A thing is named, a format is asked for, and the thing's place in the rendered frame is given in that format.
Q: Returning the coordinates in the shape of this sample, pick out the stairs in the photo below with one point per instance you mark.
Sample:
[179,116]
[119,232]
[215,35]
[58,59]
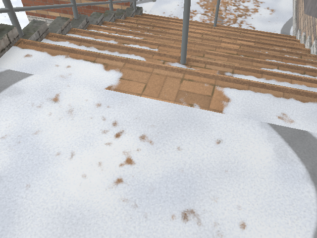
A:
[238,52]

